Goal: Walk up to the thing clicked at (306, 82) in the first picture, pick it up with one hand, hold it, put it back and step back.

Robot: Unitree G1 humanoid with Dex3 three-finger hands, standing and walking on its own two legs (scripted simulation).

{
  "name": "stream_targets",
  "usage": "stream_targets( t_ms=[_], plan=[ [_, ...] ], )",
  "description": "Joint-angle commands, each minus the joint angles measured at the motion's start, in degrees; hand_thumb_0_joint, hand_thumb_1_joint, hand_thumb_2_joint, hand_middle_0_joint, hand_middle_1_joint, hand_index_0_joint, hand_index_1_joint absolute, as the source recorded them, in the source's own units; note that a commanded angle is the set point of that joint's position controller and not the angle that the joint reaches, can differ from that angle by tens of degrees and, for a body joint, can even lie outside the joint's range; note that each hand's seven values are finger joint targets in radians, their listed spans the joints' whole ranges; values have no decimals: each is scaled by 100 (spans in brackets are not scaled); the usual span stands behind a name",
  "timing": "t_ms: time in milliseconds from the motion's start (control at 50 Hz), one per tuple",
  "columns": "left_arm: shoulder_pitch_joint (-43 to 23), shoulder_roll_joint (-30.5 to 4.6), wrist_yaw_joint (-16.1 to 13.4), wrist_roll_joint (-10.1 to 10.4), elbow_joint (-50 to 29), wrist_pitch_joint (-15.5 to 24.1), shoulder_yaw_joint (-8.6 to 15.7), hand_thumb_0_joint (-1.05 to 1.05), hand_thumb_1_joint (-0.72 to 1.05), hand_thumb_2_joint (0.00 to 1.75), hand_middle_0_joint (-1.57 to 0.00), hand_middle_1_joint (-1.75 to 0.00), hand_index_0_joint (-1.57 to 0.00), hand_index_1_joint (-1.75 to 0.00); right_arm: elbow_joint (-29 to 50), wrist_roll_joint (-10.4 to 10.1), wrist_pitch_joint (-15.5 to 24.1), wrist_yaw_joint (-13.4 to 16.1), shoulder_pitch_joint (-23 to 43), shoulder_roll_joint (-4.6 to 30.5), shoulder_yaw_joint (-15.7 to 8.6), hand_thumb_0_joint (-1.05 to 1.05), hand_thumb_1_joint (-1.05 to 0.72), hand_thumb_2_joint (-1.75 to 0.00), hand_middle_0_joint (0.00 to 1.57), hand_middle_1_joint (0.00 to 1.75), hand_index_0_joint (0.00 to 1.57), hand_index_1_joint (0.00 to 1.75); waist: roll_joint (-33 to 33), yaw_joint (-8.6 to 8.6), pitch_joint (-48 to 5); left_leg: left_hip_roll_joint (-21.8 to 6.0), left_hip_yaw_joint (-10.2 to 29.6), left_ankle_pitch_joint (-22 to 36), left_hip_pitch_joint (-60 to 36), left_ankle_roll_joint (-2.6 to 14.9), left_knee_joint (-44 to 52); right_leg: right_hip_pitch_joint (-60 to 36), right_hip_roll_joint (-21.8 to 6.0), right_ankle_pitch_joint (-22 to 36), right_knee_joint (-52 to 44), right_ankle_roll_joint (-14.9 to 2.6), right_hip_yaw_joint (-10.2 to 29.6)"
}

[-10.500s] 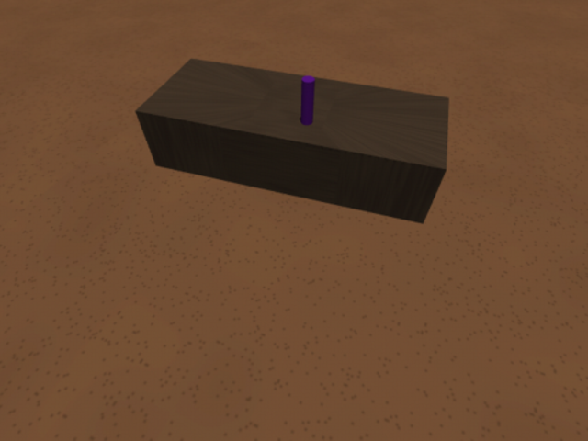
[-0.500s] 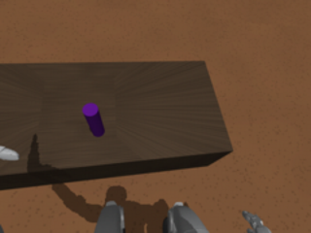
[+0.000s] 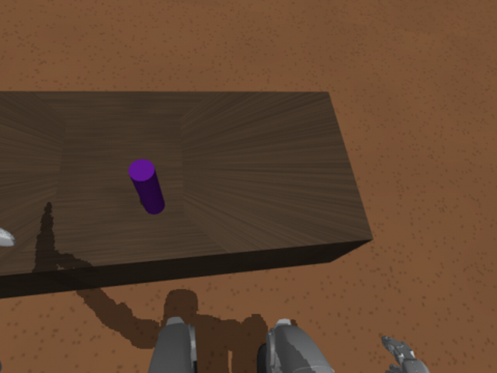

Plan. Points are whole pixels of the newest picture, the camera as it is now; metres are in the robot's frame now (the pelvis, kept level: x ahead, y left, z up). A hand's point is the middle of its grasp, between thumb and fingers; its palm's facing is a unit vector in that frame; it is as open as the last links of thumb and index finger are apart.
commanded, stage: go down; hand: left
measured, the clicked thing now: (149, 189) +0.51 +0.19 -0.26
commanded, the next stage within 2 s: none
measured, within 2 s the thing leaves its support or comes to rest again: neither
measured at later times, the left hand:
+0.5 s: hand out of the picture +0.41 +0.37 -0.01, palm faces +0.14 -0.99 -0.07, open 17.3 cm
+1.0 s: hand out of the picture +0.43 +0.38 +0.00, palm faces +0.14 -0.99 -0.06, open 17.3 cm
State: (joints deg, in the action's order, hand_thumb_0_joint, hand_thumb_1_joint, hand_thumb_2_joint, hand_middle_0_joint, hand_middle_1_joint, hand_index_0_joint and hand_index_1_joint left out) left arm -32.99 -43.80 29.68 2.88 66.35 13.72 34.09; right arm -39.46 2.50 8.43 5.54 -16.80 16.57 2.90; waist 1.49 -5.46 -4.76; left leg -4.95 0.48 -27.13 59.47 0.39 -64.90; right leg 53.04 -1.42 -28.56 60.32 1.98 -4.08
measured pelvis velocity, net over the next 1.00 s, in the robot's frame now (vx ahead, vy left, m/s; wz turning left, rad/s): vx -0.01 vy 0.01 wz -0.02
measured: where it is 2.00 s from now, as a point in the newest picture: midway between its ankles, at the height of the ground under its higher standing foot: outside the picture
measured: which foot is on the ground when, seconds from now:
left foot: down 0.00-1.00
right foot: down 0.00-1.00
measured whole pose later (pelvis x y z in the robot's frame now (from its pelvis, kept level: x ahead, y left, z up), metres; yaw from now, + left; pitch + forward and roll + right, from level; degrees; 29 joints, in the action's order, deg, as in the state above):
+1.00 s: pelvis -0.01 +0.01 -0.02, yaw -1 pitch +26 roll -6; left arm -43.1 -51.9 33.4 3.6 70.2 15.2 37.6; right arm -38.4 2.9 8.0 5.0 -17.6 17.0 5.7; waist 1.4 -8.1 -4.5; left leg -5.1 1.8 -28.8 69.2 0.9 -71.9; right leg 61.7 -1.1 -29.8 66.1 2.3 -4.7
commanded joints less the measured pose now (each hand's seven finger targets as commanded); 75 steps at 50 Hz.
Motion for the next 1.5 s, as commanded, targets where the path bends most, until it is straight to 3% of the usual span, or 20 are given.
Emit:
stream_targets(
  t_ms=[0, 80, 160, 200, 260, 400, 460, 620, 700, 740, 820, 860, 880, 960, 980, 1000, 1080, 1200, 1240, 1480],
  plan=[
    [-1594, -2288, 21, 188, -843, 402, 354, 0, -54, 7, -7, -3, -4, -5, 300, -30, 130, 109, -798, 1187, -399, 0, -90, -90, 20, 30, 20, 30, -1204, 45, -2277, 180, 308, 1768, -2412, 22, 709, -90, 211, 1247, -594, -338, 98],
    [-1786, -2479, 65, 223, -944, 478, 444, 0, -49, 6, -6, -2, -4, -4, 327, -17, 129, 113, -825, 1205, -364, 0, -89, -90, 20, 30, 20, 30, -1339, 45, -2505, 201, 287, 1657, -2393, 18, 642, -106, 201, 1226, -533, -346, 109],
    [-1816, -2566, 139, 236, -880, 457, 483, 0, -48, 7, -7, -2, -4, -4, 316, -15, 118, 99, -901, 1255, -344, 0, -90, -90, 20, 30, 20, 30, -1374, 43, -2758, 173, 371, 2271, -2560, -3, 489, 32, 210, 1486, -402, -347, 62],
    [-1855, -2498, 179, 245, -834, 452, 418, 0, -50, 7, -7, -2, -4, -4, 340, -14, 112, 117, -878, 1258, -348, 0, -89, -90, 20, 30, 20, 30, -1320, -15, -2687, 184, 344, 2100, -2525, 7, 459, 74, 227, 1416, -440, -339, 80],
    [-1835, -2713, 184, 272, -866, 482, 569, 0, -50, 7, -7, -3, -4, -5, 326, -21, 109, 112, -912, 1217, -299, 0, -90, -90, 20, 30, 20, 30, -1309, 51, -2748, 226, 281, 2006, -2245, 41, 373, -133, 197, 1496, -415, -328, 144],
    [-1924, -2662, 266, 296, -917, 454, 528, 0, -51, 7, -7, -3, -4, -5, 236, -3, 94, 94, -1039, 1258, -298, 0, -90, -90, 20, 30, 20, 30, -1518, 15, -2930, 162, 429, 2890, -2692, -27, 249, 231, 232, 1779, -236, -334, 21],
    [-1983, -2721, 266, 278, -905, 459, 568, 0, -50, 8, -7, -3, -4, -6, 219, -3, 82, 84, -1044, 1260, -304, 0, -90, -90, 20, 30, 20, 30, -1583, 11, -2946, 142, 485, 2895, -2753, -57, 250, 389, 249, 1673, -184, -347, -28],
    [-2317, -2732, 276, 255, -829, 484, 495, 0, -50, 8, -7, -4, -4, -6, 274, 7, 77, 53, -1044, 1258, -270, 0, -90, -90, 20, 30, 20, 30, -1477, -80, -2763, 168, 446, 2148, -2390, -4, 279, 409, 230, 1339, -214, -353, 34],
    [-2473, -2933, 262, 261, -869, 511, 553, 0, -50, 7, -7, -4, -4, -6, 306, -8, 83, 59, -998, 1248, -229, 0, -90, -90, 20, 30, 20, 30, -1558, -67, -2672, 170, 437, 1689, -2191, -8, 335, 388, 232, 1134, -194, -352, 59],
    [-2425, -2827, 293, 267, -737, 491, 475, 0, -49, 7, -7, -4, -4, -6, 314, -14, 89, 68, -1002, 1266, -233, 0, -90, -90, 20, 30, 20, 30, -1510, -112, -2705, 147, 472, 1679, -2296, -14, 330, 486, 248, 1083, -185, -350, 38],
    [-2544, -3034, 305, 265, -793, 497, 597, 0, -50, 7, -6, -3, -4, -5, 287, -1, 85, 65, -1070, 1272, -199, 0, -90, -90, 20, 30, 20, 30, -1614, -89, -2901, 136, 523, 2128, -2399, -37, 214, 541, 242, 1281, -111, -355, 8],
    [-2490, -2946, 336, 278, -656, 471, 549, 0, -48, 8, -7, -4, -4, -6, 289, 6, 76, 73, -1096, 1291, -195, 0, -90, -90, 20, 30, 20, 30, -1539, -146, -2874, 143, 521, 2232, -2393, -29, 175, 528, 248, 1351, -111, -353, 3],
    [-2541, -2983, 348, 274, -753, 496, 543, 0, -47, 9, -6, -4, -4, -6, 312, -3, 76, 71, -1037, 1290, -201, 0, -89, -90, 20, 30, 20, 30, -1608, -94, -2783, 142, 529, 2006, -2367, -49, 235, 646, 260, 1163, -114, -362, 4],
    [-2612, -3170, 361, 276, -771, 500, 648, 0, -47, 9, -6, -4, -3, -6, 301, 19, 66, 64, -1110, 1298, -158, 0, -90, -90, 20, 30, 20, 30, -1675, -103, -2985, 142, 535, 2417, -2453, -39, 107, 612, 246, 1399, -48, -357, -4],
    [-2618, -3199, 379, 276, -756, 506, 683, 0, -47, 9, -6, -4, -3, -6, 309, 8, 59, 70, -1080, 1279, -158, 0, -90, -90, 20, 30, 20, 30, -1765, -62, -2864, 137, 559, 2214, -2420, -67, 167, 690, 254, 1231, -38, -366, -13],
    [-2561, -3076, 392, 287, -667, 484, 619, 0, -47, 9, -6, -4, -3, -6, 306, 20, 57, 69, -1102, 1287, -159, 0, -90, -90, 20, 30, 20, 30, -1695, -101, -2900, 133, 564, 2369, -2418, -59, 141, 679, 258, 1345, -25, -367, -21],
    [-2707, -3205, 447, 302, -701, 521, 664, 0, -46, 9, -6, -4, -3, -6, 292, 28, 59, 71, -1105, 1315, -150, 0, -89, -90, 20, 30, 20, 30, -1799, -143, -2986, 94, 626, 2478, -2556, -84, 94, 830, 269, 1334, 55, -366, -43],
    [-2802, -3295, 494, 285, -535, 503, 672, 0, -45, 10, -5, -4, -2, -6, 305, 41, 50, 84, -1128, 1328, -103, 0, -89, -90, 20, 30, 20, 30, -1693, -172, -2908, 128, 584, 2340, -2403, -48, 28, 852, 268, 1312, 44, -363, -22],
    [-2951, -3515, 491, 281, -689, 524, 779, 0, -46, 10, -5, -4, -3, -6, 295, 38, 48, 74, -1143, 1326, -98, 0, -90, -90, 20, 30, 20, 30, -1745, -126, -3006, 150, 567, 2253, -2303, -37, -3, 775, 265, 1297, 59, -365, 5],
    [-3047, -3632, 575, 323, -648, 448, 794, 0, -47, 8, -6, -4, -4, -6, 366, 1, 33, 109, -1081, 1321, -52, 0, -89, -90, 20, 30, 20, 30, -1788, -161, -2967, 163, 539, 1787, -2122, -24, 25, 744, 276, 1099, 23, -361, 31]
  ],
)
